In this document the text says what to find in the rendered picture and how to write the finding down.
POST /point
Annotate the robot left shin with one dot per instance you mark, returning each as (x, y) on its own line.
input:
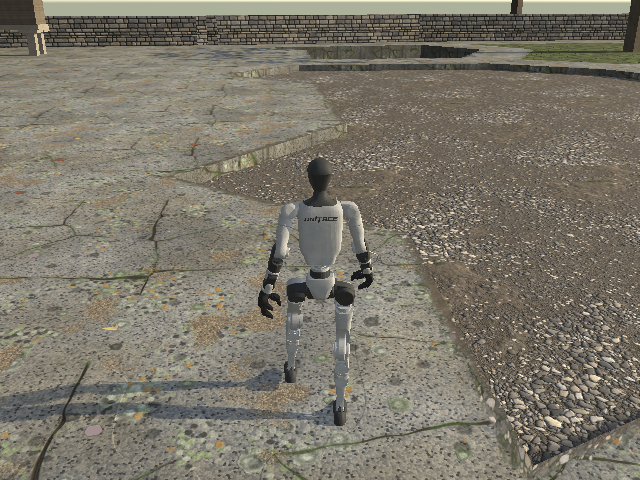
(292, 342)

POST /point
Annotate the left robot foot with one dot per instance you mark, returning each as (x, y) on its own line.
(290, 376)

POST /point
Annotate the robot left upper arm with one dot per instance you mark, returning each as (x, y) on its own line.
(288, 212)

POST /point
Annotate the right robot forearm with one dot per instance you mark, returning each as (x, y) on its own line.
(364, 260)

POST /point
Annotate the robot right hand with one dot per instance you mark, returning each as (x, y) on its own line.
(358, 275)

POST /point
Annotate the left robot forearm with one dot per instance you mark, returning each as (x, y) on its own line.
(272, 272)

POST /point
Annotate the robot left hand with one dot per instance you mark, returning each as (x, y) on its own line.
(264, 305)

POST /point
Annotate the robot right upper arm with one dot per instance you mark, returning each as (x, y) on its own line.
(351, 212)

